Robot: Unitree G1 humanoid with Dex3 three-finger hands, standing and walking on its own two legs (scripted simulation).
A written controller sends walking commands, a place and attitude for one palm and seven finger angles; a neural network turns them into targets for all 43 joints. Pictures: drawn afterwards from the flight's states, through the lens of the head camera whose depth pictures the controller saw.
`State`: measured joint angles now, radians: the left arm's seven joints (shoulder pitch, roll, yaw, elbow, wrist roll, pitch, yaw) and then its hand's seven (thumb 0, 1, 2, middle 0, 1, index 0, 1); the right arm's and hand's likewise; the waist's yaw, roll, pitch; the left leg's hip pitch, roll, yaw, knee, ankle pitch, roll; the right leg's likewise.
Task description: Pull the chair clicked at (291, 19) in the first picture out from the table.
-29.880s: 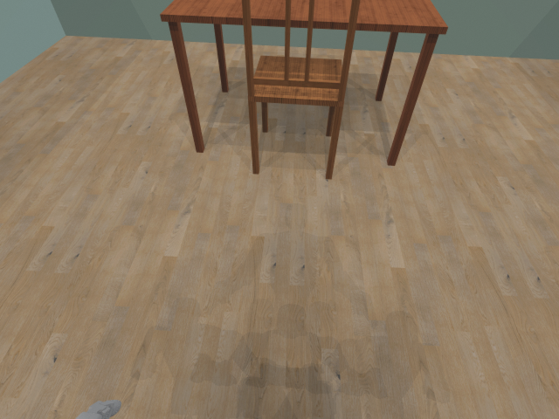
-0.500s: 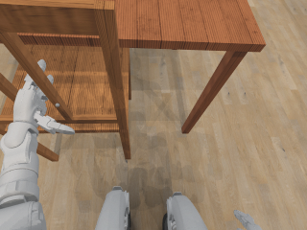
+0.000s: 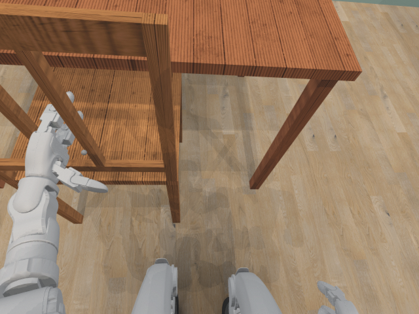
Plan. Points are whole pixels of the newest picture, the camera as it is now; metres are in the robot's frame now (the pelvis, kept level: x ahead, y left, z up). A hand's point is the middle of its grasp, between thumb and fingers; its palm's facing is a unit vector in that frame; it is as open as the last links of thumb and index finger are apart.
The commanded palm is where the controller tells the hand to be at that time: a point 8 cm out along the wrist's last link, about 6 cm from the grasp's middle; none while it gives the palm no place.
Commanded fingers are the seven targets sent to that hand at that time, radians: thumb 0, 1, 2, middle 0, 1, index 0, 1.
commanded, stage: hook a spindle and tug to test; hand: left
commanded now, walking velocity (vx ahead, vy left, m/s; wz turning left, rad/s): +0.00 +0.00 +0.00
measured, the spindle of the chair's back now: (22, 121) +0.43 +0.34 +0.06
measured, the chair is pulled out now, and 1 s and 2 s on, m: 0.00 0.00 0.10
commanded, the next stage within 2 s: step backward, pulling the chair out in 1.30 s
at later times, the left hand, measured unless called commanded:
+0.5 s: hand (89, 148) +0.40 +0.23 +0.03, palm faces +0.02 -1.00 -0.04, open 8.8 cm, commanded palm +0.38 +0.28 +0.03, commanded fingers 0.00 0.68 0.80 -0.50 -1.45 -0.50 -1.45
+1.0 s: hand (91, 151) +0.40 +0.23 +0.03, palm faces +0.04 -1.00 -0.04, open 5.2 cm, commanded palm +0.36 +0.27 +0.03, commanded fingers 0.00 0.90 0.90 -0.50 -1.45 -0.50 -1.45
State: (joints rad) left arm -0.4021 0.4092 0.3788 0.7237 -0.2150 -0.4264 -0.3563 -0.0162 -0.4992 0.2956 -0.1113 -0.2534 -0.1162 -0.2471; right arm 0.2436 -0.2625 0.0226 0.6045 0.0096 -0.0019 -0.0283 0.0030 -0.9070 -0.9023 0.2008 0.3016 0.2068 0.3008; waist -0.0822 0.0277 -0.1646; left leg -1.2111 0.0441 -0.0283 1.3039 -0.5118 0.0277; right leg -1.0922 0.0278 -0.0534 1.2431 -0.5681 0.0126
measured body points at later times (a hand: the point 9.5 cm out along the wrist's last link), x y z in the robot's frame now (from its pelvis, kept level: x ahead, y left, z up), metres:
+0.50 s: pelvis +0.00 -0.01 +0.00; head +0.12 +0.02 +0.43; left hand +0.40 +0.28 +0.03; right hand +0.10 -0.27 -0.11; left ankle +0.05 +0.10 -0.62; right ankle +0.01 -0.14 -0.62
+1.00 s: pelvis +0.01 +0.00 +0.01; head +0.14 +0.02 +0.44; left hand +0.39 +0.28 +0.03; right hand +0.12 -0.27 -0.10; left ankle +0.05 +0.10 -0.62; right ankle +0.01 -0.14 -0.62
